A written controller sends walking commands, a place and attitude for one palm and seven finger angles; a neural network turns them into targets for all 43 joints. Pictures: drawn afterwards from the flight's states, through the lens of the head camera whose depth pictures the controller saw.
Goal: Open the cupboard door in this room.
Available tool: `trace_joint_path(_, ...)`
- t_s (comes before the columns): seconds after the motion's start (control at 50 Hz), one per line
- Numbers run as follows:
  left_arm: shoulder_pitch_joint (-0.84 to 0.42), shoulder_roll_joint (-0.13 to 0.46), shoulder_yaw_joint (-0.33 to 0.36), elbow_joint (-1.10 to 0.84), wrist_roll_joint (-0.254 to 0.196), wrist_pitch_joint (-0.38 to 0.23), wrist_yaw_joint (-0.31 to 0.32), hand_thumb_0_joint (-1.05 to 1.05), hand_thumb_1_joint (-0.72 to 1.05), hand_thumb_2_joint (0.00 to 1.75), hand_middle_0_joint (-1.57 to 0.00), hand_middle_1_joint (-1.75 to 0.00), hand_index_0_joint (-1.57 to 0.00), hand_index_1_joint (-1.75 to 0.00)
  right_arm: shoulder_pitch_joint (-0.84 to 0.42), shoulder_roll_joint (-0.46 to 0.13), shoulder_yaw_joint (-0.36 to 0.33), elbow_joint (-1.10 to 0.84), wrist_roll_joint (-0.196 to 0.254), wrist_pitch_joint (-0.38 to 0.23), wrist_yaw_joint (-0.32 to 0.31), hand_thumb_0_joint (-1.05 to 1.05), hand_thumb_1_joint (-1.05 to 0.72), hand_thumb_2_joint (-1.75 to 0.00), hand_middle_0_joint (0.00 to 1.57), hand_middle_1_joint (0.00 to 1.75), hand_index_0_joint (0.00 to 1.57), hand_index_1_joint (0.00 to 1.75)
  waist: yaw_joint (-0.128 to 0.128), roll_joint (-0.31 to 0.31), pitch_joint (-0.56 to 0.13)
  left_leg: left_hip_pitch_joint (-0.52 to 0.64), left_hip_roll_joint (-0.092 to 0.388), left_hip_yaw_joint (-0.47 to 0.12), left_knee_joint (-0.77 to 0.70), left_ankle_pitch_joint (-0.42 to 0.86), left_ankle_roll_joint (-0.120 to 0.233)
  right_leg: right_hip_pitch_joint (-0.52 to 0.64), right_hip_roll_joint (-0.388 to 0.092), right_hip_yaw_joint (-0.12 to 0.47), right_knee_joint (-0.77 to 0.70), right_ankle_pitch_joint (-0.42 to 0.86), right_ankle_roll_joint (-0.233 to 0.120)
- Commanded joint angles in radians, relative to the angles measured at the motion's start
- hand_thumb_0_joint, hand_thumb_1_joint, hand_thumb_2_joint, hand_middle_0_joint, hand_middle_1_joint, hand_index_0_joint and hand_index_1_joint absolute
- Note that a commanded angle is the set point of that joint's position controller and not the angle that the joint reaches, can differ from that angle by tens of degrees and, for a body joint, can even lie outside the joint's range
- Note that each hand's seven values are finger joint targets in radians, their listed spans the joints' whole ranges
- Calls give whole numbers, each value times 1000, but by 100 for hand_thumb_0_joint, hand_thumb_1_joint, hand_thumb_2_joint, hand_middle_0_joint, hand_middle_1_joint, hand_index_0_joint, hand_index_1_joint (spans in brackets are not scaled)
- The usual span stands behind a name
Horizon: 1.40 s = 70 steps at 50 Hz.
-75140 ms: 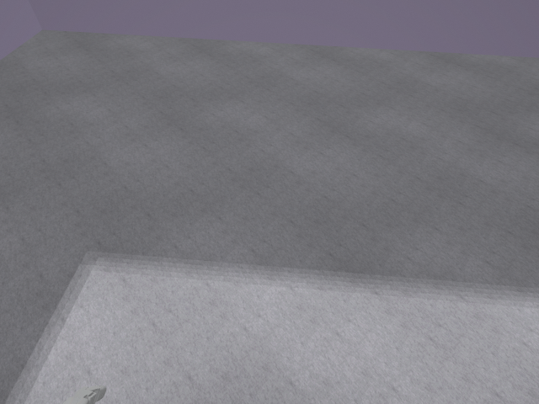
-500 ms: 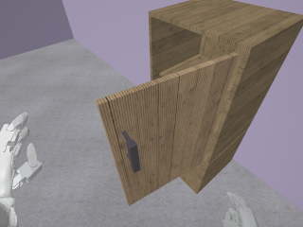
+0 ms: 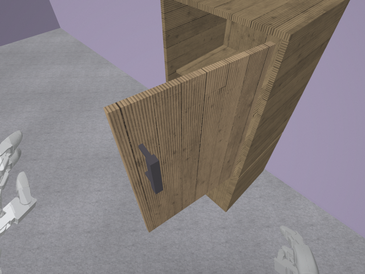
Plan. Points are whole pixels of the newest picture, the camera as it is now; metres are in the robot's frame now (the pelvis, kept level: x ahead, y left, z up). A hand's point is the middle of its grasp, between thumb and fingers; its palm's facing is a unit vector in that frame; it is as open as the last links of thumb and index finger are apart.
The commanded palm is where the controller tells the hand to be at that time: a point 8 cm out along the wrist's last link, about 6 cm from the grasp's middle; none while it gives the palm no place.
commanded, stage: step back with the hand held close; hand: left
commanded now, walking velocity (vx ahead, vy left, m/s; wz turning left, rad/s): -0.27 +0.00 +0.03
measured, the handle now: (150, 169) +0.32 +0.10 +0.06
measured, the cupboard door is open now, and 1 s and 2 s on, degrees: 80 80 80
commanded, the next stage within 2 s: stop stepping back and stand still in 0.92 s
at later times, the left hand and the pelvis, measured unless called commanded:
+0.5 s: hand out of the picture +0.13 +0.29 +0.16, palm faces +0.46 -0.74 -0.49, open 7.4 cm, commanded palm +0.06 +0.32 +0.17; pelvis -0.06 +0.02 -0.01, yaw +2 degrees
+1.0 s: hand out of the picture +0.03 +0.23 +0.15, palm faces +0.34 -0.77 -0.55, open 7.4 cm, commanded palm -0.03 +0.27 +0.17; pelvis -0.17 -0.03 +0.00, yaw -1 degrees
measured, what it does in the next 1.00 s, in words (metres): walks backwards: right foot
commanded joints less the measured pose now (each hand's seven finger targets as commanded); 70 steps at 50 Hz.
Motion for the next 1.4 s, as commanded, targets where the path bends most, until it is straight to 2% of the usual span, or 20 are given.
trace_joint_path(0.0,-6,204,180,-243,0,-68,37,0,90,90,-20,-30,-20,-30,-97,-109,-36,-184,1,-42,-20,0,-90,-90,20,30,20,30,13,51,-171,-108,134,-156,-81,287,6,165,-74,101,83,288,10)
trace_joint_path(0.18,-44,176,165,-243,21,-85,44,0,90,90,-20,-30,-20,-30,-60,-121,-41,-191,1,-65,-18,0,-90,-90,20,30,20,30,-5,0,-79,-357,137,-183,-81,-182,43,133,-95,168,113,41,2)
trace_joint_path(0.28,-64,194,179,-267,23,-106,59,0,90,90,-20,-30,-20,-30,-42,-116,-39,-181,-4,-80,-17,0,-90,-90,20,30,20,30,-16,-62,-68,-273,84,-171,43,-259,24,-51,-159,241,-35,-205,-37)
trace_joint_path(0.34,-72,204,188,-296,26,-121,72,0,90,90,-20,-30,-20,-30,-46,-122,-34,-171,-7,-91,-22,0,-90,-90,20,30,20,30,-16,23,-67,-243,105,-204,17,-278,25,-109,-140,199,-7,-258,-33)
trace_joint_path(0.4,-64,186,209,-301,45,-137,72,0,90,90,-20,-30,-20,-30,-53,-128,-33,-180,-13,-109,-28,0,-90,-90,20,30,20,30,0,206,-87,-514,276,-378,-294,-485,87,181,9,61,356,-108,36)
trace_joint_path(0.46,-82,188,199,-290,41,-135,67,0,90,90,-20,-30,-20,-30,-48,-94,-38,-167,-23,-125,-23,0,-90,-90,20,30,20,30,-1,93,-78,-376,299,-379,-237,-189,114,80,8,85,410,-194,29)
trace_joint_path(0.58,-50,160,140,-295,15,-144,42,0,90,90,-20,-30,-20,-30,-41,-108,-36,-92,-34,-158,9,0,-90,-90,20,30,20,30,1,161,-191,59,257,-284,-109,517,64,-30,23,52,125,-181,25)
trace_joint_path(0.68,-3,204,189,-335,-13,-135,21,0,90,90,-20,-30,-20,-30,-73,-99,-39,-95,-29,-141,35,0,-90,-90,20,30,20,30,26,138,-347,258,258,-232,-56,753,70,-19,26,54,67,-159,29)
trace_joint_path(0.74,73,260,267,-369,-34,-131,12,0,90,90,-20,-30,-20,-30,-114,-87,-35,-134,-17,-105,42,0,-90,-90,20,30,20,30,42,55,-372,146,192,-145,10,565,35,79,-27,68,-49,157,33)
trace_joint_path(0.78,88,280,287,-330,-50,-125,11,0,90,90,-20,-30,-20,-30,-149,-60,-22,-177,19,-75,32,0,-90,-90,20,30,20,30,37,-236,-294,-75,41,-5,218,57,-33,96,-219,185,-88,645,46)
trace_joint_path(0.8,106,278,295,-279,-43,-122,15,0,90,90,-20,-30,-20,-30,-168,-67,-24,-186,36,-71,26,0,-90,-90,20,30,20,30,42,-273,-210,-240,-14,-32,404,-171,-37,75,-290,227,-71,806,43)
trace_joint_path(0.86,83,250,259,-237,-22,-87,15,0,90,90,-20,-30,-20,-30,-174,-35,8,-162,9,-56,4,0,-90,-90,20,30,20,30,15,-131,-165,-335,16,-42,415,-206,-57,154,-294,188,24,1021,-27)
trace_joint_path(0.92,-22,220,186,-268,6,-74,32,0,90,90,-20,-30,-20,-30,-149,-60,6,-142,0,-49,-26,0,-90,-90,20,30,20,30,-8,-88,-140,-232,6,-7,203,-76,-59,183,-219,139,50,1047,-2)
trace_joint_path(0.98,-53,230,162,-296,1,-81,40,0,90,90,-20,-30,-20,-30,-113,-94,-16,-142,11,-47,-45,0,-90,-90,20,30,20,30,-7,-65,-180,-72,75,-49,-49,376,-28,191,-121,96,110,866,79)
trace_joint_path(1.04,71,256,214,-328,0,-100,42,0,90,90,-20,-30,-20,-30,-81,-109,-55,-158,-1,-75,-16,0,-90,-90,20,30,20,30,20,189,-331,223,265,-212,-38,947,69,-30,-13,80,243,-74,68)
trace_joint_path(1.06,98,223,190,-360,-4,-101,36,0,90,90,-20,-30,-20,-30,-70,-91,-41,-173,-17,-90,-2,0,-90,-90,20,30,20,30,12,265,-316,162,288,-273,-86,855,85,-31,1,75,300,-308,38)
trace_joint_path(1.12,110,227,216,-384,-5,-92,54,0,90,90,-20,-30,-20,-30,-40,-91,-35,-154,-8,-130,7,0,-90,-90,20,30,20,30,1,162,-217,41,247,-239,-127,444,96,0,-3,44,246,-270,39)
trace_joint_path(1.2,79,217,218,-265,-7,-81,58,0,90,90,-20,-30,-20,-30,-78,-99,-20,-158,-8,-128,-7,0,-90,-90,20,30,20,30,-20,85,-44,-260,115,-136,-149,-257,-5,151,-38,36,-82,-230,9)
trace_joint_path(1.26,-39,217,185,-261,-3,-88,55,0,90,90,-20,-30,-20,-30,-58,-96,-42,-116,-17,-116,-15,0,-90,-90,20,30,20,30,-20,-180,-20,-87,12,-79,390,-134,-59,-245,-312,433,-335,-663,-141)
trace_joint_path(1.38,-187,163,109,-186,31,-90,70,0,90,90,-20,-30,-20,-30,-33,-87,-14,-81,-26,-143,-41,0,-90,-90,20,30,20,30,-33,-39,0,4,42,-8,33,-163,-3,-190,-189,174,-107,-521,-80)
